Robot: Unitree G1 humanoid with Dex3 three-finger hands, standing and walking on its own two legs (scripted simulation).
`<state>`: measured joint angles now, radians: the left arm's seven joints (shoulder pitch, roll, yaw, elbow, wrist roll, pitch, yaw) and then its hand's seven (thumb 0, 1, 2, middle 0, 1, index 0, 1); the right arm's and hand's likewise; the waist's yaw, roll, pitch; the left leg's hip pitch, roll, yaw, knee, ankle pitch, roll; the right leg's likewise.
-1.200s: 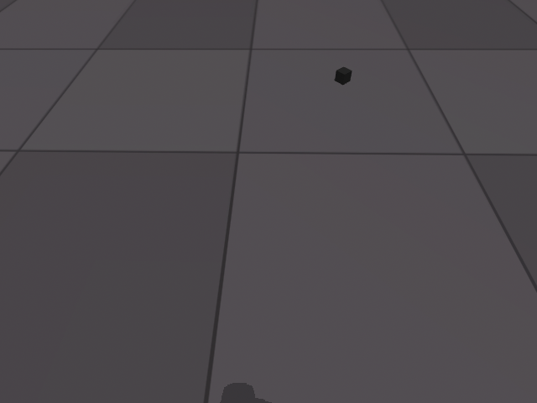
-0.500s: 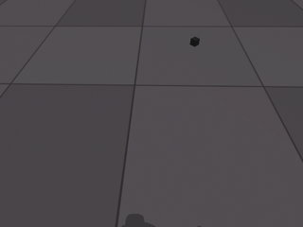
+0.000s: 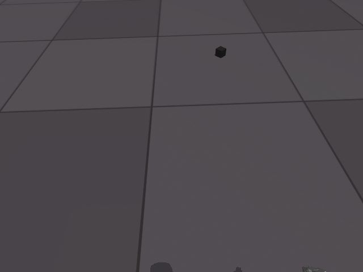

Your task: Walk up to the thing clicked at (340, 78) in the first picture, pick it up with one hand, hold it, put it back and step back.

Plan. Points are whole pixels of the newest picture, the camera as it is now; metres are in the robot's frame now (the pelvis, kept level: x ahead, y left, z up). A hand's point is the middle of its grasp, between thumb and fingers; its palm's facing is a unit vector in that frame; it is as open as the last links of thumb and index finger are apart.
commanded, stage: walk up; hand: left
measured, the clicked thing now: (220, 52) +2.30 -0.36 -0.74
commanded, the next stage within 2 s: none
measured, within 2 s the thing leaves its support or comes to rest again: neither
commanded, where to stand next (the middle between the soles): +1.88 -0.24 m, yaw -51 degrees
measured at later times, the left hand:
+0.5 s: hand (134, 216) +0.29 +0.16 -0.13, palm faces -0.25 -0.88 -0.40, open 7.4 cm
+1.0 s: hand (179, 99) +0.78 +0.04 -0.12, palm faces -0.55 -0.72 -0.43, open 7.4 cm
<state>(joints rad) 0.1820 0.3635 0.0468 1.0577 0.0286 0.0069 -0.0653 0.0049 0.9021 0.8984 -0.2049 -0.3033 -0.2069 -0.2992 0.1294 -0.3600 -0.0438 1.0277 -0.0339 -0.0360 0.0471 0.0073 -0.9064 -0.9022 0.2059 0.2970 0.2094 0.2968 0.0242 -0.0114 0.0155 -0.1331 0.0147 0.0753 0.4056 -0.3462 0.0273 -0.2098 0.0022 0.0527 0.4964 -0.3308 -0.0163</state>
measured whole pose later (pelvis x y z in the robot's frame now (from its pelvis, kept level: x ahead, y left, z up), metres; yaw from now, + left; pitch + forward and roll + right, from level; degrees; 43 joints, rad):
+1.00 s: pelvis +0.52 -0.13 +0.00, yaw -31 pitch -1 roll +1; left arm 0.17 0.46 0.05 0.93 -0.01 -0.06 -0.05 0.01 0.90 0.90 -0.20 -0.30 -0.20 -0.30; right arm 0.32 -0.43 -0.10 0.87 -0.04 -0.05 0.09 0.01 -0.91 -0.90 0.20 0.30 0.21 0.30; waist -0.09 -0.01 0.05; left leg -0.09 0.01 0.21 0.39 -0.28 0.04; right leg -0.56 -0.08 -0.03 0.83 -0.24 -0.02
